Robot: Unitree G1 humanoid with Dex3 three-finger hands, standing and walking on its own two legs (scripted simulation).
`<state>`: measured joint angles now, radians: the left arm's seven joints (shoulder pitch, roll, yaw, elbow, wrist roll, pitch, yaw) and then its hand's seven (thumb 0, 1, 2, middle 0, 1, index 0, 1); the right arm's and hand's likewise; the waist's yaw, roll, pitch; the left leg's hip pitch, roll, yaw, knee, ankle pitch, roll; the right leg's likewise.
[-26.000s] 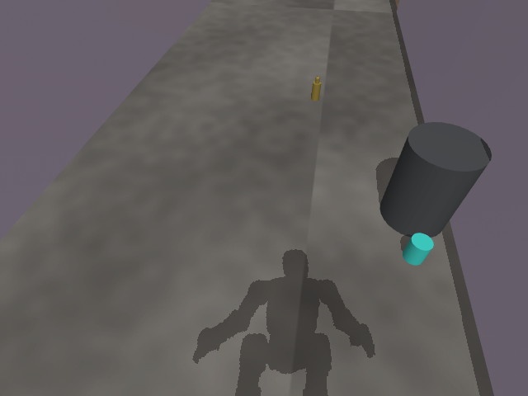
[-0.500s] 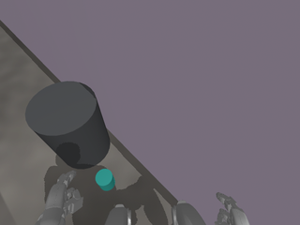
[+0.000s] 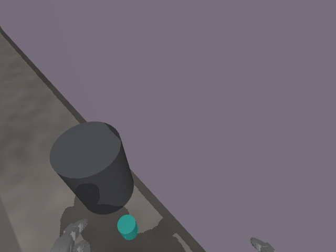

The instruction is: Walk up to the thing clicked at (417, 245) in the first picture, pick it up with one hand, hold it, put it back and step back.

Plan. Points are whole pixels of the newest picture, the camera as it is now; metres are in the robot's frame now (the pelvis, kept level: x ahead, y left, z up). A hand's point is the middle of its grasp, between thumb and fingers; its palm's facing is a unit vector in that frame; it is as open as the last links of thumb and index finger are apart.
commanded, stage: home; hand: left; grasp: from above
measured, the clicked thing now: (128, 227) +0.39 +0.21 -0.66
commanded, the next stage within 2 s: stand in 1.76 s
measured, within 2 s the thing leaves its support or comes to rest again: neither
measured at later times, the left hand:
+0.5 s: hand out of the picture +0.16 +0.18 -0.04, palm faces +0.04 -0.98 -0.21, open 7.5 cm
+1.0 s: hand out of the picture +0.17 +0.18 -0.04, palm faces +0.04 -0.98 -0.21, open 7.4 cm
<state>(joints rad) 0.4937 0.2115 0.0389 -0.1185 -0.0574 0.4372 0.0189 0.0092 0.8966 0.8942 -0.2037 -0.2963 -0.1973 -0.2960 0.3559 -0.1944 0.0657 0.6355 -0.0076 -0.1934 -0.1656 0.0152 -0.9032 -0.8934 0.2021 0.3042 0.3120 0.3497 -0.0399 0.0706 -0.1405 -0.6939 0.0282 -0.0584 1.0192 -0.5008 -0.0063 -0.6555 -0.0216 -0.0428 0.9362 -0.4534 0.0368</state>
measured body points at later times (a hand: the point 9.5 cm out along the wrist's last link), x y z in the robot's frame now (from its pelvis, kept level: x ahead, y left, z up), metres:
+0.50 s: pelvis +0.00 +0.00 +0.00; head +0.02 +0.00 +0.45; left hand +0.16 +0.23 -0.03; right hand +0.11 -0.23 -0.10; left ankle +0.00 +0.12 -0.68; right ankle +0.01 -0.15 -0.68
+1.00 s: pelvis +0.00 +0.00 +0.00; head +0.03 +0.00 +0.45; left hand +0.16 +0.23 -0.03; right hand +0.11 -0.23 -0.10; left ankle +0.00 +0.12 -0.68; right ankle +0.01 -0.15 -0.68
